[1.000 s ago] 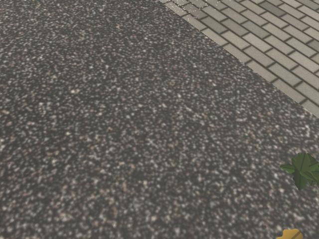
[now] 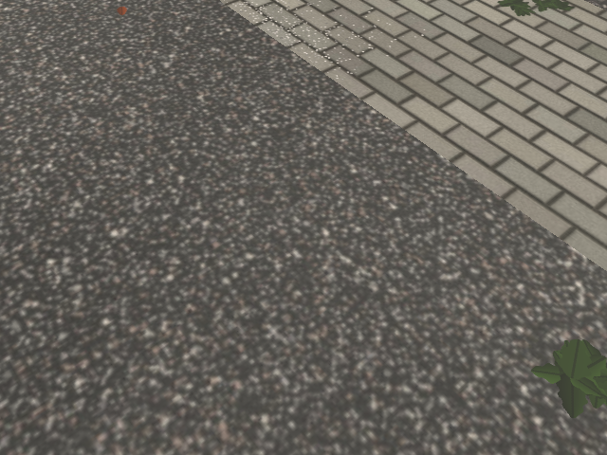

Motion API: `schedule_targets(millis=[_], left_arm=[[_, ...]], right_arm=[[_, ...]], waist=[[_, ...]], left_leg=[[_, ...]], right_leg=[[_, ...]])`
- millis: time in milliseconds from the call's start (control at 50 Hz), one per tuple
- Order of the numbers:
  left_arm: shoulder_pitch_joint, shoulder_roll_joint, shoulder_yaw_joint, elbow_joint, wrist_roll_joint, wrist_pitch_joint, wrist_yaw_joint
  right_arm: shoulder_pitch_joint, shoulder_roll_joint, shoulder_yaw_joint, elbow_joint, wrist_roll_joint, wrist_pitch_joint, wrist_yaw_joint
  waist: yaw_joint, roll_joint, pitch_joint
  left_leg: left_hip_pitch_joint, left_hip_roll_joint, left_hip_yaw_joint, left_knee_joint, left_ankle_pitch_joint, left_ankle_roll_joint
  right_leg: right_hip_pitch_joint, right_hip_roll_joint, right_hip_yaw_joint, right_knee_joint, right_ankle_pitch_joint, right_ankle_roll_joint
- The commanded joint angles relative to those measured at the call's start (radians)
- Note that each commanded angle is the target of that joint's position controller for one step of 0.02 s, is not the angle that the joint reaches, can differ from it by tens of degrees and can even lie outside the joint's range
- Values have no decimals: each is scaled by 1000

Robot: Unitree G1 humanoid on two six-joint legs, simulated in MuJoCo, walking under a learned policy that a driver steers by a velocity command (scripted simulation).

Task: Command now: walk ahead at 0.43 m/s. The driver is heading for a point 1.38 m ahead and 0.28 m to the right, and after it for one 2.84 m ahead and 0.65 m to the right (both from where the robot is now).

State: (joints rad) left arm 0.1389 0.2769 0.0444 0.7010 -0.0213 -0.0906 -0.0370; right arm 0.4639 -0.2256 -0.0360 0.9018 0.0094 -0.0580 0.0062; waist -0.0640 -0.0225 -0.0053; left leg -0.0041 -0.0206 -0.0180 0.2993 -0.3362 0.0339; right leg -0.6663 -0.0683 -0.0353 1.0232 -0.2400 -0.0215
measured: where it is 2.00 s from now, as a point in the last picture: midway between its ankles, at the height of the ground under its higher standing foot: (342, 235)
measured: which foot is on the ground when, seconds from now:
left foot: down 0.00-0.20, up 0.22-0.72, down 0.74-1.00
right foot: up 0.00-0.16, down 0.18-0.74, up 0.76-1.00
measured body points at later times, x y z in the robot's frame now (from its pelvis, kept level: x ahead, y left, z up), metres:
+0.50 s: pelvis +0.26 -0.06 +0.01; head +0.28 -0.06 +0.46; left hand +0.30 +0.21 -0.12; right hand +0.42 -0.33 -0.09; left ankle +0.41 +0.12 -0.66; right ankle +0.25 -0.14 -0.74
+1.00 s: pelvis +0.54 +0.01 +0.01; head +0.57 +0.02 +0.45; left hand +0.68 +0.28 -0.11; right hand +0.59 -0.27 -0.11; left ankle +0.54 +0.10 -0.74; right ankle +0.60 -0.17 -0.66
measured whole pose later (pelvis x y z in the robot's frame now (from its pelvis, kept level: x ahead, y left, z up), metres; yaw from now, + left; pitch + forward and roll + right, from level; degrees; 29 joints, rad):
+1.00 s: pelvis +0.54 +0.01 +0.01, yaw -5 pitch +1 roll +2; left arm 0.23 0.31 0.06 0.81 -0.03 -0.04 0.00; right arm 0.30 -0.25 -0.05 0.84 -0.02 -0.11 0.02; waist -0.03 -0.05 0.02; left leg -0.13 -0.04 0.13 0.29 -0.18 0.06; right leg -0.66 -0.09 0.09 1.06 -0.18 -0.01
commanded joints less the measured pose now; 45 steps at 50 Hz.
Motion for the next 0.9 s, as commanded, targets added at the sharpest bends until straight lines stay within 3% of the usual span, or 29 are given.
schedule_targets(millis=[20,40,80,120,140,160,180,200,220,240,260,280,300,340,380,440,520,600,640,700,720,740,760,780,800,820,840,860,900], left_arm=[[-183,-19,-23,-126,5,-18,-20],[-198,-1,-18,-136,0,-16,-19],[-208,48,-4,-147,-8,-11,-14],[-173,89,14,-143,-6,-10,-9],[-113,110,26,-129,-3,-7,-4],[18,139,46,-90,-2,-1,4],[175,168,61,-49,-2,7,15],[295,268,80,-28,28,11,23],[318,229,65,-12,22,9,12],[234,169,47,-17,12,6,10],[164,141,38,-21,9,6,12],[105,126,33,-19,20,1,8],[64,102,27,-21,33,-8,4],[37,88,26,-9,32,-22,1],[51,102,29,14,26,-33,2],[106,131,37,45,25,-30,17],[169,156,40,75,12,-15,32],[248,170,43,117,5,5,34],[268,174,45,133,3,19,35],[250,194,52,141,0,35,40],[227,196,51,138,0,40,41],[228,165,38,132,8,42,43],[248,97,12,97,28,34,45],[345,14,-12,96,15,10,38],[270,129,14,102,-13,-6,33],[187,159,24,77,-29,-14,30],[147,147,23,72,-20,-14,34],[134,138,29,72,-9,-6,36],[181,102,29,88,-11,22,35]], right_arm=[[-40,-171,-30,-68,2,-9,-26],[-17,-197,-37,-61,6,-15,-28],[-9,-214,-44,-52,18,-22,-26],[-15,-219,-50,-47,16,-19,-22],[-19,-229,-55,-48,11,-13,-21],[-23,-225,-54,-50,4,-3,-21],[-26,-207,-47,-60,-6,1,-23],[80,-90,-15,-91,-20,-7,-19],[122,-57,2,-71,-1,-29,-9],[11,-165,-30,-98,32,-43,-2],[-97,-189,-34,-131,42,-49,-1],[-141,-174,-32,-142,28,-49,-6],[-130,-168,-38,-137,13,-39,-11],[-76,-133,-34,-115,8,-13,-15],[-104,-127,-34,-124,1,2,-20],[-225,-128,-33,-162,-12,-2,-22],[-359,-105,-22,-192,-7,-22,-9],[-479,-97,-13,-235,5,-34,14],[-512,-104,-12,-257,8,-39,27],[-458,-141,-23,-257,9,-48,38],[-365,-167,-38,-233,7,-50,35],[-201,-222,-64,-186,3,-50,26],[-28,-306,-85,-159,-15,-45,15],[-1,-334,-90,-144,-13,-41,20],[-22,-228,-63,-155,-5,-40,18],[-86,-196,-52,-162,-5,-40,13],[-154,-178,-46,-169,-11,-40,12],[-198,-148,-39,-172,-15,-44,14],[-231,-128,-36,-164,-23,-58,15]], waist=[[-4,107,103],[-6,121,103],[8,131,116],[44,140,85],[79,153,33],[148,148,-53],[219,131,-143],[186,-115,-316],[168,-278,-451],[166,-177,-257],[147,-92,-118],[107,-14,-42],[66,-30,-24],[25,-65,-23],[18,-49,10],[48,-17,48],[104,-4,64],[156,-9,87],[160,-20,89],[111,-60,49],[52,-61,-9],[-18,-42,-128],[-62,94,-296],[-11,334,-382],[-54,213,-303],[-43,163,-173],[-11,89,-111],[15,90,-53],[58,121,-32]], left_leg=[[-130,168,-86,-188,371,147],[-132,188,-93,-210,353,147],[-69,230,-95,-202,373,135],[20,256,-81,-116,598,108],[52,252,-64,-23,773,93],[37,222,-34,143,910,73],[-104,186,-16,362,842,45],[-449,57,14,785,373,-6],[-600,-50,-108,1013,-209,-18],[-717,18,-130,1094,-170,-5],[-730,70,-88,1066,-82,10],[-691,114,-69,1003,-4,12],[-625,150,-77,945,46,14],[-547,170,-74,898,83,3],[-577,178,-66,836,126,-16],[-685,189,-66,678,283,-47],[-667,154,-26,426,454,-57],[-667,123,-4,286,444,-51],[-675,111,-4,240,376,-31],[-563,74,20,191,254,14],[-423,41,51,157,251,39],[-170,50,43,172,276,76],[173,272,-237,199,270,167],[405,433,-667,70,87,288],[359,409,-632,29,-7,247],[230,381,-465,12,53,204],[102,342,-363,-17,131,180],[6,307,-284,-56,194,168],[-94,276,-180,-119,266,163]], right_leg=[[45,20,-33,-299,217,25],[98,34,-30,-354,252,25],[124,42,-3,-441,276,5],[173,59,3,-477,252,-31],[250,82,-13,-472,220,-54],[416,112,-38,-471,195,-84],[660,67,3,-443,191,-114],[1037,-206,405,-462,45,-241],[1096,-331,843,-712,-196,-320],[951,-297,777,-770,-327,-266],[778,-264,617,-782,-283,-233],[617,-224,501,-807,-163,-219],[516,-180,414,-827,-70,-205],[417,-145,329,-880,-16,-218],[376,-139,272,-918,18,-233],[422,-138,228,-940,73,-238],[482,-112,143,-933,137,-199],[594,-141,129,-888,153,-194],[666,-170,140,-845,188,-187],[731,-193,151,-748,381,-158],[723,-161,118,-634,554,-137],[641,-105,71,-432,605,-106],[375,-24,14,-83,333,-54],[31,138,81,179,-328,-12],[-82,83,189,278,-327,-21],[-118,36,168,272,-232,-31],[-80,-9,146,223,-143,-27],[-48,-36,147,169,-84,-19],[38,-58,150,140,-18,-5]])
Keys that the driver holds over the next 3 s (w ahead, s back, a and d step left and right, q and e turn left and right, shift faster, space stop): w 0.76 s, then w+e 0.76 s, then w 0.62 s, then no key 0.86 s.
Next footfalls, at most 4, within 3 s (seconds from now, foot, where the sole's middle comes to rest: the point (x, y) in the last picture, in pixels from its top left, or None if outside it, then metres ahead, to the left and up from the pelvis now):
0.18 right None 0.29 -0.14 -0.78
0.74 left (245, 419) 0.58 0.10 -0.78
1.28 right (349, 309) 0.85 -0.16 -0.78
1.78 left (310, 210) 1.19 -0.09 -0.78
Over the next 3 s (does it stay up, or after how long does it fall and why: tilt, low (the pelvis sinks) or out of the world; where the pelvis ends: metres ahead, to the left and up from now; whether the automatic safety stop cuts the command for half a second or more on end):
stays up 1.33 -0.30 0.00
